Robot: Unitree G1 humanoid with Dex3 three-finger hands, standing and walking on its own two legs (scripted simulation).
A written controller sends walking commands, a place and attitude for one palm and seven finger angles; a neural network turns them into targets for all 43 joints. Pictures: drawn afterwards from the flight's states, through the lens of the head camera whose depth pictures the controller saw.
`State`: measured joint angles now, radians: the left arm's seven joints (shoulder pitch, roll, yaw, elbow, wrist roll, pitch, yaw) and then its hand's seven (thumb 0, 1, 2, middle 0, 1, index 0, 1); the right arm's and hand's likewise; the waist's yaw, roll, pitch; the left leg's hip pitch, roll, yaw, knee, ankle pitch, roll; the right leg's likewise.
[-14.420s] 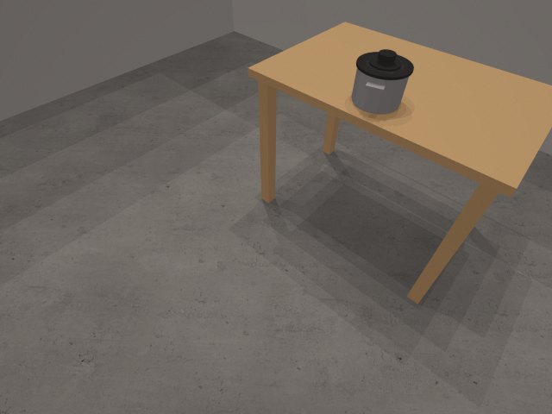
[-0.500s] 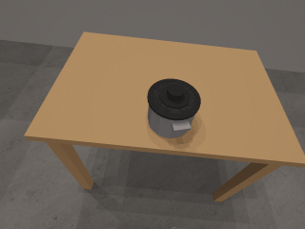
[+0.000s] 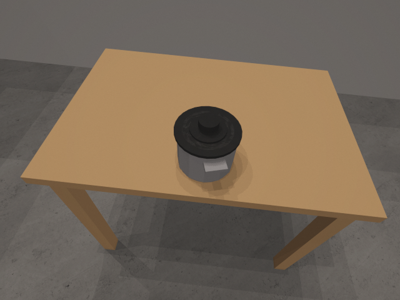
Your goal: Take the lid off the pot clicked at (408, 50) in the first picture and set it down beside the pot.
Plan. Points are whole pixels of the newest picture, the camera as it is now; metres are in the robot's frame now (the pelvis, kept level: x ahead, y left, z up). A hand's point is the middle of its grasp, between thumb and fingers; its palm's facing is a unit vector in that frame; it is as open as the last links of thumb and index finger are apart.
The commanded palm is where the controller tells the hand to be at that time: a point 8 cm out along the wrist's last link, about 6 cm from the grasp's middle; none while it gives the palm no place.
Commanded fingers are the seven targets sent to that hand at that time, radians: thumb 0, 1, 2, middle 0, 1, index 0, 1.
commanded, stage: come to a stop and stand still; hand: left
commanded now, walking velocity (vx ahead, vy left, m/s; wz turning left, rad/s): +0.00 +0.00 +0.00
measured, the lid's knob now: (208, 122) +0.48 +0.01 +0.07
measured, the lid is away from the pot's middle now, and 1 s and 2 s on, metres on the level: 0.00 0.00 0.00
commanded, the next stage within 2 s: look again from close up in 0.80 s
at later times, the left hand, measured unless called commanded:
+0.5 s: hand out of the picture +0.00 +0.21 -0.18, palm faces +0.00 -0.98 -0.18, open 7.3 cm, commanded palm none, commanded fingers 0.00 0.90 0.90 -0.20 -0.30 -0.20 -0.30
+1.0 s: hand out of the picture +0.00 +0.25 -0.17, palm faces -0.01 -0.98 -0.22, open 7.4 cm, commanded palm none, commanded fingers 0.00 0.90 0.90 -0.20 -0.30 -0.20 -0.30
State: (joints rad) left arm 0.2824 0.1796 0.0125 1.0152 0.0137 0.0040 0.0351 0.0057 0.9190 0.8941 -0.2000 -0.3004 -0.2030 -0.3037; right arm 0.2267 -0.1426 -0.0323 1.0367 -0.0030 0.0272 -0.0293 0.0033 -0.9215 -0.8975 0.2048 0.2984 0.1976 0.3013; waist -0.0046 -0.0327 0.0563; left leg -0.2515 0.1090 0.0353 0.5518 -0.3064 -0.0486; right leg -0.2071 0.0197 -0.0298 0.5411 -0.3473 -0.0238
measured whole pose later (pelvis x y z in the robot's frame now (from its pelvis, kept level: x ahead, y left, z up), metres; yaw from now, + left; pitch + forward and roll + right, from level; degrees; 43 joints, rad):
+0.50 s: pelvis -0.01 +0.04 +0.00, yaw +0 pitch +0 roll -1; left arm 0.31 0.15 0.00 1.07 0.02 -0.01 0.04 0.01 0.91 0.89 -0.20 -0.30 -0.21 -0.30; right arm 0.27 -0.17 -0.02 1.02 -0.01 0.01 -0.02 0.00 -0.93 -0.90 0.20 0.30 0.20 0.30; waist -0.01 0.00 0.03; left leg -0.26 0.06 0.05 0.59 -0.32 -0.01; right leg -0.19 -0.03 -0.01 0.53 -0.33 0.03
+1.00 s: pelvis -0.01 +0.06 +0.00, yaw -1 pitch +0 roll +0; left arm 0.29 0.20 -0.01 1.03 0.02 0.01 0.03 0.00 0.91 0.89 -0.20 -0.30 -0.20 -0.30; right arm 0.25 -0.17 0.00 1.02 0.00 -0.01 -0.01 0.00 -0.92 -0.90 0.21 0.30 0.20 0.30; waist 0.01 -0.02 0.04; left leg -0.24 0.01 0.08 0.54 -0.29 0.02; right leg -0.20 -0.07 0.02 0.52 -0.31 0.07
